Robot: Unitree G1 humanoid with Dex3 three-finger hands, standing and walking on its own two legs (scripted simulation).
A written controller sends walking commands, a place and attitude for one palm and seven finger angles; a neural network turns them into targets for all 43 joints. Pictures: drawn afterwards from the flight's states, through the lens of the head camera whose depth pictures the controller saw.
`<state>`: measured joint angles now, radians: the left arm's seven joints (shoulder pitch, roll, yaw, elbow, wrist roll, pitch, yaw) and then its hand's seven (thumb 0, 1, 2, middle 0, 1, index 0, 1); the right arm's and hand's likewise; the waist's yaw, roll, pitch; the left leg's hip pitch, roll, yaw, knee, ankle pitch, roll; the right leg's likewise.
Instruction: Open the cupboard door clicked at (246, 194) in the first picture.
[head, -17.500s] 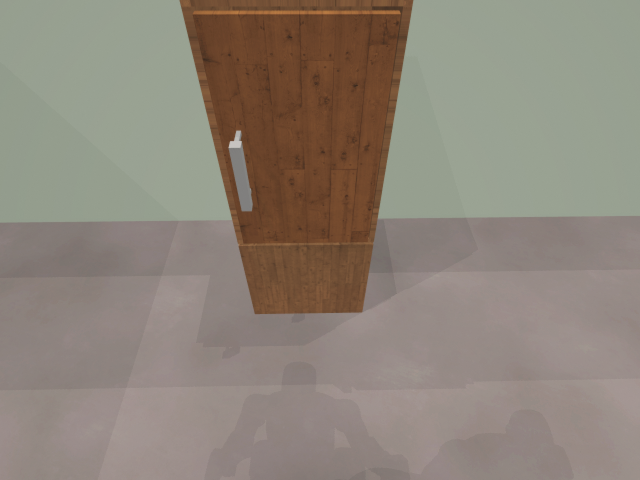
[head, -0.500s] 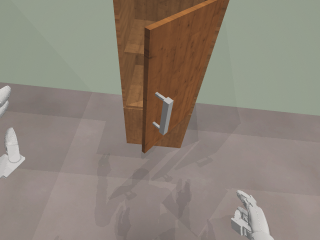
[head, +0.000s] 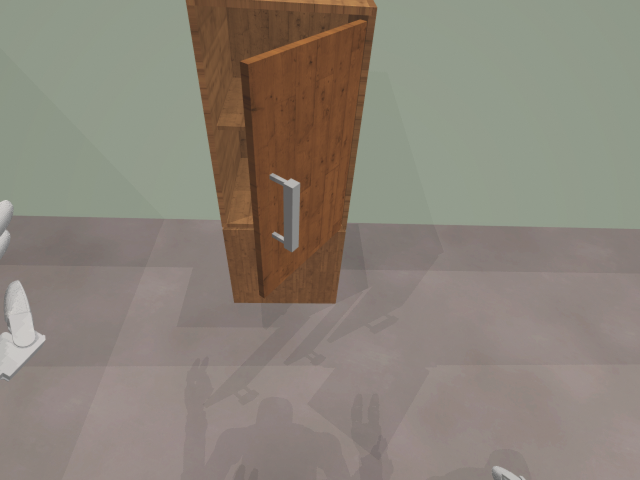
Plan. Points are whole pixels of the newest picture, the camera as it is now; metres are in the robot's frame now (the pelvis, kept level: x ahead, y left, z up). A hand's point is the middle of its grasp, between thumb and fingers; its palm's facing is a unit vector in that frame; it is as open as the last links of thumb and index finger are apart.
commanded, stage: stop stepping back and stand still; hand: left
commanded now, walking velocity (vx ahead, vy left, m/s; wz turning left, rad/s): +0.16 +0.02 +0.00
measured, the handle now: (283, 213) +0.65 +0.12 -0.06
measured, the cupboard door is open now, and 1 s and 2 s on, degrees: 51 51 51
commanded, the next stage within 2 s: let the arm hang, fingers relaxed in 0.40 s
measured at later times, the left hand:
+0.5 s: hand (18, 375) +0.16 +0.27 +0.16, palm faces +0.46 -0.78 -0.43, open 7.4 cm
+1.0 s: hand out of the picture -0.11 +0.19 -0.17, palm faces +0.03 -0.98 -0.20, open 7.3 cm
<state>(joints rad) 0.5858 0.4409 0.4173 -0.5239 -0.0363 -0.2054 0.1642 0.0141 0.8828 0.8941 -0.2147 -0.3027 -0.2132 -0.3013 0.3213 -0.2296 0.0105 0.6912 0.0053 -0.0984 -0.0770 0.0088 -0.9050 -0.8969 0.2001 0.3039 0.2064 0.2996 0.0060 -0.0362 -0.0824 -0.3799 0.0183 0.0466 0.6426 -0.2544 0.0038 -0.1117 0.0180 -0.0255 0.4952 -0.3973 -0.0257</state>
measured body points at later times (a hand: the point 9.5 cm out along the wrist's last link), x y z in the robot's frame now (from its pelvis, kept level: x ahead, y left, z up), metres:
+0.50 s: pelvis -0.04 +0.00 +0.01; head -0.05 +0.00 +0.46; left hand +0.13 +0.31 +0.18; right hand +0.12 -0.23 -0.08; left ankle +0.02 +0.11 -0.73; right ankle -0.08 -0.10 -0.73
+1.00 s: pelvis -0.05 +0.00 +0.01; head -0.03 +0.02 +0.46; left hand -0.11 +0.24 -0.15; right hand -0.04 -0.27 -0.13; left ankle +0.03 +0.11 -0.73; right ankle -0.08 -0.10 -0.73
